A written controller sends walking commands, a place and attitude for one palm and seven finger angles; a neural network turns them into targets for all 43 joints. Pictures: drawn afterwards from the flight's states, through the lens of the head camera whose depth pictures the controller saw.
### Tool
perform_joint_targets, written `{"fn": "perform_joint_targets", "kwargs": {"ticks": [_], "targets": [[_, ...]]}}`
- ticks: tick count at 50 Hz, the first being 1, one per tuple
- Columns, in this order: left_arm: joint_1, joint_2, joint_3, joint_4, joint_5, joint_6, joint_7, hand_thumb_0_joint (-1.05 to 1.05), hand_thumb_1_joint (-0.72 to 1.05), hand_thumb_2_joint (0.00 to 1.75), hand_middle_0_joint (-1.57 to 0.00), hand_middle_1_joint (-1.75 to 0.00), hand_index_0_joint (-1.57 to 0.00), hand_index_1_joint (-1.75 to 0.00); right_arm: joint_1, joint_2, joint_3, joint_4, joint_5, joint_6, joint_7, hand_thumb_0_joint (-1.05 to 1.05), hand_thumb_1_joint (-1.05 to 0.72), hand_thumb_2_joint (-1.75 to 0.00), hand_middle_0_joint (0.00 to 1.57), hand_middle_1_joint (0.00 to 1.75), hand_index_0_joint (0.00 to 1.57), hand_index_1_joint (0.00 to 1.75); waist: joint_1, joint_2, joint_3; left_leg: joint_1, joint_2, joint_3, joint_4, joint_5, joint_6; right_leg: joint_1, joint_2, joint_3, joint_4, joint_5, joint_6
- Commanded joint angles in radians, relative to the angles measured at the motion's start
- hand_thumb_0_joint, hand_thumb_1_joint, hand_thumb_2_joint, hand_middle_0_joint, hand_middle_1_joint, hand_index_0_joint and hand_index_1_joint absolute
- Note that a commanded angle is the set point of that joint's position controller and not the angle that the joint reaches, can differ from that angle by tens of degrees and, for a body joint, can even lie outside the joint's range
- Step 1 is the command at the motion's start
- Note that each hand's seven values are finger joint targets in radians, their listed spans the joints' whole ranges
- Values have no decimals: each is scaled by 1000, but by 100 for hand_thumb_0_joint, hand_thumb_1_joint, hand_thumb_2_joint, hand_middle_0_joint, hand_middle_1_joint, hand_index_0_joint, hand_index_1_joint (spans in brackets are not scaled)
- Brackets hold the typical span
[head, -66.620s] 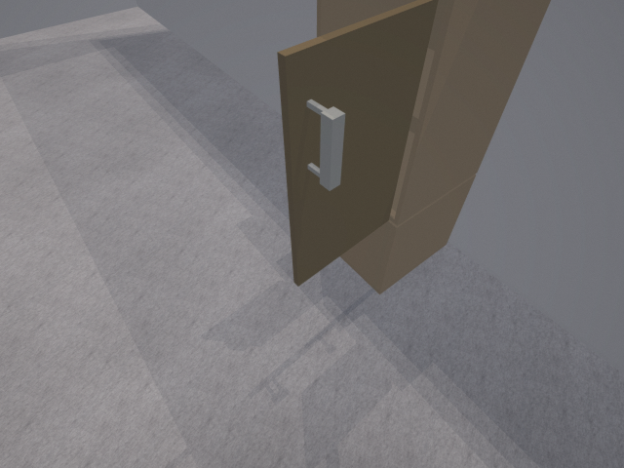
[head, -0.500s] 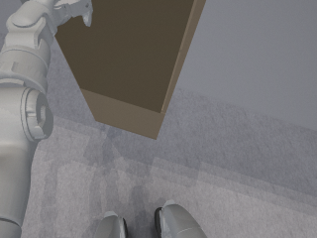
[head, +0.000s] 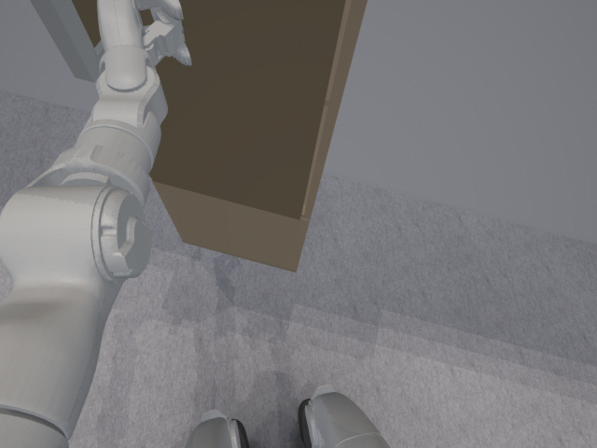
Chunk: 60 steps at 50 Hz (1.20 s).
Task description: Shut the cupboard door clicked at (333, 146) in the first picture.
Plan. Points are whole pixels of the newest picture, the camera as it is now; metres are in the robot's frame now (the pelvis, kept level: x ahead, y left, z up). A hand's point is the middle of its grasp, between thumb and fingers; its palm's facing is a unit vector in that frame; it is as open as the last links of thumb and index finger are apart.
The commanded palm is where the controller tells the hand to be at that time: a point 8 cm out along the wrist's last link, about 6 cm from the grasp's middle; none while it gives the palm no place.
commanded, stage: pull the fist back off the door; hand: left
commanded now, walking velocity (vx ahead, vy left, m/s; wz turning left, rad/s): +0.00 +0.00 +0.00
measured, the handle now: (73, 9) +0.65 +0.15 +0.15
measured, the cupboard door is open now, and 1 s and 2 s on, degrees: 0 0 0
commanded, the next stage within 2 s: draw the hand back to the body in 0.40 s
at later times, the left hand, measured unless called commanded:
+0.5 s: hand (194, 74) +0.52 +0.02 +0.15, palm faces +0.02 -1.00 -0.01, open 3.1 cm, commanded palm +0.50 +0.07 +0.15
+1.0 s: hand (94, 159) +0.40 +0.11 +0.18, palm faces +0.03 -1.00 +0.00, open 3.1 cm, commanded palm +0.36 +0.16 +0.18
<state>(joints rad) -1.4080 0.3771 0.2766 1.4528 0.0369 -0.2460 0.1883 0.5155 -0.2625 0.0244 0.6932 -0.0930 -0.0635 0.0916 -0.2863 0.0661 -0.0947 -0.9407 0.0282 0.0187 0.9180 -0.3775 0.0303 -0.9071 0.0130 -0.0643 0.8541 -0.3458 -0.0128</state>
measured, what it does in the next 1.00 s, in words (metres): stands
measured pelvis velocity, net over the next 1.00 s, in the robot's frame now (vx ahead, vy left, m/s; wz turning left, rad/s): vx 0.02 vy -0.03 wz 0.00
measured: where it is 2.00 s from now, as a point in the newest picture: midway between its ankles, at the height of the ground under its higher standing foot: outside the picture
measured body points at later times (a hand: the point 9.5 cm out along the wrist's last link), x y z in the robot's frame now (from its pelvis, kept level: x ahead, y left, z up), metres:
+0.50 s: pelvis +0.04 -0.01 +0.03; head +0.10 -0.03 +0.47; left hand +0.51 +0.08 +0.16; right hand +0.09 -0.27 -0.10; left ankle +0.02 +0.10 -0.68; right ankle +0.02 -0.12 -0.68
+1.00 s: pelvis +0.02 -0.03 +0.04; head +0.02 -0.05 +0.49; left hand +0.39 +0.16 +0.18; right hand +0.15 -0.28 -0.07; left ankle +0.02 +0.10 -0.68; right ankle +0.02 -0.12 -0.68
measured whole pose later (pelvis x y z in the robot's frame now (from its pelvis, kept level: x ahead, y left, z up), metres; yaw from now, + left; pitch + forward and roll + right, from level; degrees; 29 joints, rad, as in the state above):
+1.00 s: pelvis +0.02 -0.03 +0.04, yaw +0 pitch +3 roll +0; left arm -0.37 0.17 0.13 0.45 -0.19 -0.11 -0.05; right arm 0.28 -0.27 0.00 0.63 0.05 -0.01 -0.03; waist -0.01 0.06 -0.08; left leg -0.34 0.03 0.04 0.60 -0.31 0.00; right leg -0.34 0.03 -0.04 0.60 -0.31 -0.04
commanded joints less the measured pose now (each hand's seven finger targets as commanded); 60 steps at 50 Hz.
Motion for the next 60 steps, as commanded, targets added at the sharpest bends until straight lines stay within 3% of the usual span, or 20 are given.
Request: {"fn": "perform_joint_targets", "kwargs": {"ticks": [1,3,5,12,14,16,18,22,25,26,29,32,34,39,45,47,51,52,56,60], "targets": [[-426,59,-10,-306,-11,-117,-5,0,90,90,-130,-150,-130,-150,194,-189,-83,-40,10,-13,-10,0,-90,-90,20,30,20,30,6,38,-515,472,-19,-85,-126,214,-9,195,38,10,-129,170,-4],[-367,24,-24,-355,-16,-132,-2,0,90,90,-130,-150,-130,-150,186,-183,-91,-46,14,-4,-7,0,-90,-90,20,30,20,30,25,32,-523,496,-19,-69,-132,263,-11,231,41,9,-133,219,-4],[-312,53,14,-389,-18,-142,9,0,90,90,-130,-150,-130,-150,186,-183,-96,-49,18,8,-9,0,-90,-90,20,30,20,30,52,12,-525,508,-20,-60,-141,301,-13,274,41,8,-134,263,-4],[-119,-34,-28,-609,-31,-172,27,0,90,90,-130,-150,-130,-150,120,-153,-111,-85,32,32,-13,0,-90,-90,20,30,20,30,112,-16,-536,586,-26,-19,-161,463,-14,417,47,16,-140,459,-4],[-45,-115,-89,-635,-39,-154,19,0,90,90,-130,-150,-130,-150,100,-143,-111,-93,43,35,-14,0,-90,-90,20,30,20,30,114,-36,-487,607,-23,-15,-170,495,-13,422,48,12,-151,483,-4],[23,-109,-79,-657,-51,-132,16,0,90,90,-130,-150,-130,-150,73,-143,-116,-94,52,40,-20,0,-90,-90,20,30,20,30,129,-66,-456,600,-24,-6,-186,484,-12,454,48,16,-164,502,-2],[8,-166,-133,-681,-59,-113,10,0,90,90,-130,-150,-130,-150,43,-131,-112,-96,60,42,-27,0,-90,-90,20,30,20,30,116,-83,-411,592,-27,1,-195,454,-8,460,45,19,-176,507,2],[-62,-178,-147,-654,-71,-106,15,0,90,90,-130,-150,-130,-150,6,-120,-102,-80,66,38,-42,0,-90,-90,20,30,20,30,102,-97,-359,593,-37,3,-204,388,-5,447,37,29,-193,479,5],[-53,-173,-144,-642,-72,-121,9,0,90,90,-130,-150,-130,-150,-22,-114,-94,-80,69,32,-49,0,-90,-90,20,30,20,30,117,-68,-392,606,-44,4,-202,398,-8,464,27,35,-180,494,2],[-46,-166,-136,-617,-74,-122,6,0,90,90,-130,-150,-130,-150,-25,-113,-94,-77,67,31,-50,0,-90,-90,20,30,20,30,119,-94,-384,590,-46,6,-201,386,-6,472,25,38,-182,498,5],[159,-50,-31,-625,-75,-120,-20,0,90,90,-130,-150,-130,-150,-54,-119,-89,-120,76,41,-56,0,-90,-90,20,30,20,30,197,-130,-429,545,-58,25,-220,380,0,598,17,55,-180,554,0],[259,-48,-41,-712,-91,-99,-68,0,90,90,-130,-150,-130,-150,-104,-111,-81,-162,95,50,-61,0,-90,-90,20,30,20,30,224,-138,-394,525,-61,41,-248,344,4,654,9,68,-206,577,7],[323,-59,-58,-795,-114,-80,-103,0,90,90,-130,-150,-130,-150,-130,-111,-82,-187,108,53,-69,0,-90,-90,20,30,20,30,230,-168,-390,548,-59,45,-264,350,7,690,8,67,-222,593,10],[387,-96,-128,-1060,-180,-38,-180,0,90,90,-130,-150,-130,-150,-211,-103,-76,-217,134,31,-96,0,-90,-90,20,30,20,30,230,-117,-352,639,-55,46,-303,304,14,697,6,70,-283,521,17],[567,-71,-123,-1225,-222,37,-229,0,90,90,-130,-150,-130,-150,-299,-93,-60,-220,149,-2,-125,0,-90,-90,20,30,20,30,263,-67,-271,697,-53,35,-354,250,15,682,0,64,-340,383,11],[646,-56,-109,-1244,-234,72,-241,0,90,90,-127,-147,-127,-147,-326,-96,-54,-223,154,-10,-133,0,-90,-90,20,30,20,30,274,-122,-218,690,-51,30,-373,221,14,679,-2,62,-365,328,13],[731,-30,-99,-1321,-245,135,-263,0,90,90,-116,-135,-116,-135,-389,-95,-35,-243,159,-18,-146,0,-90,-90,20,30,20,30,290,-119,-143,695,-52,20,-407,163,13,666,-9,64,-401,208,10],[780,3,-157,-1433,-162,97,-209,0,90,90,-113,-132,-113,-132,-415,-65,-34,-248,151,-9,-154,0,-90,-90,20,30,20,30,283,-100,-98,713,-46,19,-452,158,9,667,-32,100,-450,173,17],[968,2,-142,-1519,-133,100,-148,0,90,90,-102,-120,-102,-120,-439,-64,-22,-249,140,12,-166,0,-90,-90,20,30,20,30,295,-104,-85,775,-38,12,-504,199,9,732,-21,66,-471,195,10],[1055,18,-127,-1619,-117,107,-129,0,90,90,-92,-108,-92,-108,-451,-59,-17,-247,131,15,-171,0,-90,-90,20,30,20,30,296,-33,-57,832,-32,8,-549,213,5,754,-14,53,-502,193,2]]}}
